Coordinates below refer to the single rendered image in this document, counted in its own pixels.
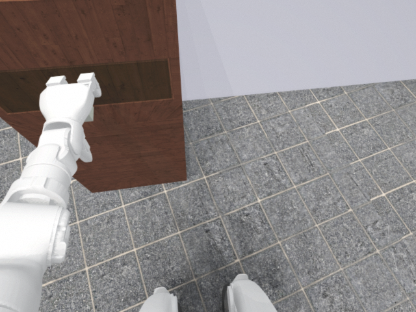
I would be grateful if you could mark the robot left forearm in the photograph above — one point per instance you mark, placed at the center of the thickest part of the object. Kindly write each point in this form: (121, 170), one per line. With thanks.
(48, 173)

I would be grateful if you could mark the robot right shin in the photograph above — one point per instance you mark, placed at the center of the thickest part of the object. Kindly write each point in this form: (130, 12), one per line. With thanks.
(240, 277)

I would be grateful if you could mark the handle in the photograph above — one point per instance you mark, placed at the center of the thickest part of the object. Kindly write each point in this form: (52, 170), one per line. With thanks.
(90, 117)

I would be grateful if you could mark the drawer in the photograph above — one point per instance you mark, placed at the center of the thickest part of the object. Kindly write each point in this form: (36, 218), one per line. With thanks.
(120, 82)

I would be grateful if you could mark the robot left shin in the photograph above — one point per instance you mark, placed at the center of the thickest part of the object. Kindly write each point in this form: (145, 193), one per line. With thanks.
(160, 290)

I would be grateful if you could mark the left robot hand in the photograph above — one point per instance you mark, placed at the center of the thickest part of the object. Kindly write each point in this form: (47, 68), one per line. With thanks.
(73, 101)

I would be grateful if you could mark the robot shin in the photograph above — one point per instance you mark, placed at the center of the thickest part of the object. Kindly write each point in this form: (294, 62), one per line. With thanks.
(240, 277)
(160, 290)

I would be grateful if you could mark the robot left upper arm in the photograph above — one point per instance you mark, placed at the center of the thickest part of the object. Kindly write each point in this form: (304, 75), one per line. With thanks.
(32, 238)

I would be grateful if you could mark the cabinet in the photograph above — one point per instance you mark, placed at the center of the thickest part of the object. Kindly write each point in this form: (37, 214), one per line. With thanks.
(133, 144)

